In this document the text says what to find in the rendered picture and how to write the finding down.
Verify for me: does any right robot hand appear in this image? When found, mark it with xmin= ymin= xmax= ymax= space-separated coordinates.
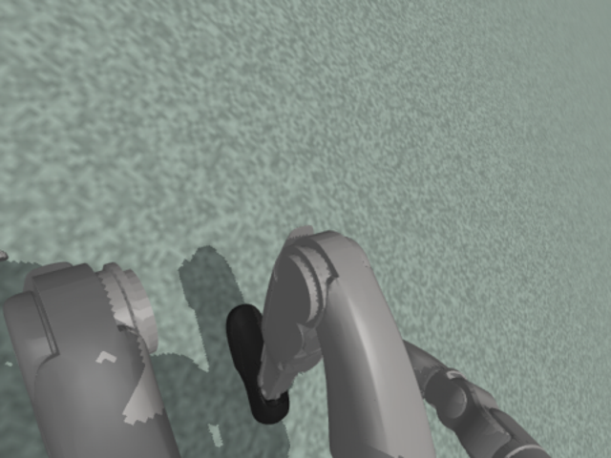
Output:
xmin=403 ymin=340 xmax=448 ymax=400

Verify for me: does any right robot foot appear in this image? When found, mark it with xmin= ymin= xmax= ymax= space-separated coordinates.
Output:
xmin=226 ymin=304 xmax=289 ymax=425

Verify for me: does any right robot arm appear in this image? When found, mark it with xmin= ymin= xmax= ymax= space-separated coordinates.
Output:
xmin=424 ymin=368 xmax=551 ymax=458

